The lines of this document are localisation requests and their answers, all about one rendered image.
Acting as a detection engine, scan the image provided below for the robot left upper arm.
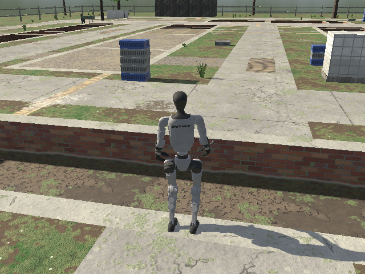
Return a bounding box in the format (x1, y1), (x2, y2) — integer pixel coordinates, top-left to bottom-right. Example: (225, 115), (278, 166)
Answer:
(156, 116), (169, 148)

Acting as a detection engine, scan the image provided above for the robot left forearm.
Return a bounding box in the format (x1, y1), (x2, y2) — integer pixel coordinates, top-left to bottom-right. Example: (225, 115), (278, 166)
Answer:
(155, 140), (163, 155)

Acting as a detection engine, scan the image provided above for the robot right upper arm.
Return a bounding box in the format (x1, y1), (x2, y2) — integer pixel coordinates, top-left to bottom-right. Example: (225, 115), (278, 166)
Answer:
(193, 115), (208, 145)

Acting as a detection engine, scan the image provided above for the left robot thigh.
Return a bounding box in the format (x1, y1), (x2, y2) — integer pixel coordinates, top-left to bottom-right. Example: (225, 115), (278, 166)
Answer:
(164, 159), (178, 196)

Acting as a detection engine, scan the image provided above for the right robot hand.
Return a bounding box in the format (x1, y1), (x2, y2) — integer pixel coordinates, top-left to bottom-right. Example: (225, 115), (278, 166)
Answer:
(197, 147), (210, 156)

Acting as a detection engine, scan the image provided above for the robot head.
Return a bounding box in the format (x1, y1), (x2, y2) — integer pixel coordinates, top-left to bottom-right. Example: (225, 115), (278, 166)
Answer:
(171, 91), (190, 119)

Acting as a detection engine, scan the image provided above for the robot right forearm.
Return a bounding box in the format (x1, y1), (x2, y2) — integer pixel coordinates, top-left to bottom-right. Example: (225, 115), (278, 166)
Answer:
(203, 137), (210, 150)

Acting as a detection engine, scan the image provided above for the left robot hand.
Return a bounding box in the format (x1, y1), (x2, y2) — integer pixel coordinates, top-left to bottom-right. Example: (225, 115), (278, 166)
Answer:
(155, 152), (169, 162)

